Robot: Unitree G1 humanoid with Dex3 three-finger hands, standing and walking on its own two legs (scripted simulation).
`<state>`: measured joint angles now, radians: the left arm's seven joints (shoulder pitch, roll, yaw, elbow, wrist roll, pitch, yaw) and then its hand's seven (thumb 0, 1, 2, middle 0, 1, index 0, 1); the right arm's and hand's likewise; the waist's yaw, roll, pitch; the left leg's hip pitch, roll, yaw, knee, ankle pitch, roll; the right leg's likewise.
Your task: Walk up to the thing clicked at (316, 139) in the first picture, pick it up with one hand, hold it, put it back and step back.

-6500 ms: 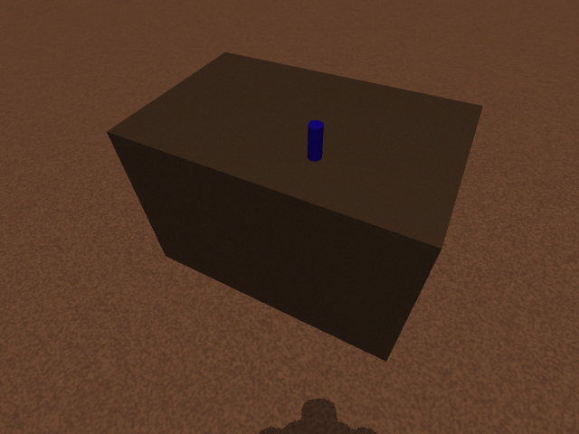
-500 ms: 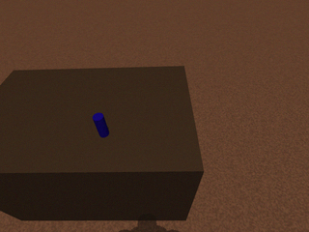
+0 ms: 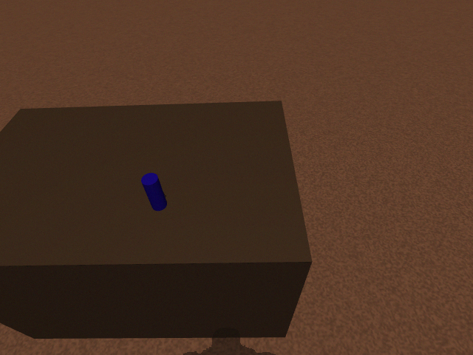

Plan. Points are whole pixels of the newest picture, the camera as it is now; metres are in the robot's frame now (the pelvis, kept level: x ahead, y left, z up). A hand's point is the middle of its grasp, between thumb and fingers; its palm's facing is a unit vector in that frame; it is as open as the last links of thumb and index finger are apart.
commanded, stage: rise first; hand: left
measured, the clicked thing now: (154, 192) +0.51 +0.24 -0.08
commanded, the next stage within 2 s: go down in 1.50 s
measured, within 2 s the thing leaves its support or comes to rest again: neither
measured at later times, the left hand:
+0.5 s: hand out of the picture +0.16 +0.27 -0.10, palm faces +0.23 -0.91 -0.33, open 14.5 cm
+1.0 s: hand (85, 330) +0.19 +0.28 -0.04, palm faces +0.28 -0.90 -0.34, open 17.5 cm
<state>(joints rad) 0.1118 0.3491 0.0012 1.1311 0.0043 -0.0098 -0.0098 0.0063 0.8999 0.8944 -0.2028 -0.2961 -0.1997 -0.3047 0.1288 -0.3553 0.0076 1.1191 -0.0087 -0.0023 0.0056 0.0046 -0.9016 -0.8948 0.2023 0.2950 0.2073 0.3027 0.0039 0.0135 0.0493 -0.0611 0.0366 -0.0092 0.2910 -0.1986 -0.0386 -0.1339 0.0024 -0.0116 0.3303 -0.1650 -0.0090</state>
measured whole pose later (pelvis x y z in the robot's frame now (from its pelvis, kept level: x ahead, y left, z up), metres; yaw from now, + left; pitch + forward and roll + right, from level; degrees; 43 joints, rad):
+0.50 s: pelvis +0.00 +0.01 -0.01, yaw +0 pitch +2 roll +0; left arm 0.19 0.29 0.14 0.65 -0.05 -0.05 0.06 0.00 0.03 0.19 -0.07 -0.08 -0.08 -0.07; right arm 0.14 -0.25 -0.10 0.81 0.05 -0.06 -0.07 0.00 -0.05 -0.22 0.06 0.06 0.07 0.07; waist 0.02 0.02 -0.01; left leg -0.22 0.02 -0.01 0.43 -0.26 -0.02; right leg -0.28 -0.02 -0.01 0.45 -0.21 0.01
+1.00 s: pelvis +0.01 +0.02 -0.01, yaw +0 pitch -1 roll +0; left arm 0.34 0.29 0.18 0.29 -0.05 -0.06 0.06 -0.01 -0.56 0.04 -0.06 -0.05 -0.06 -0.07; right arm 0.25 -0.21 -0.07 0.62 0.03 -0.07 -0.06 -0.01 0.48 -0.05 0.06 0.05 0.06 0.06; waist 0.03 0.02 0.01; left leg -0.12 0.01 -0.01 0.41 -0.28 -0.01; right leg -0.17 -0.02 -0.01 0.41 -0.22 0.02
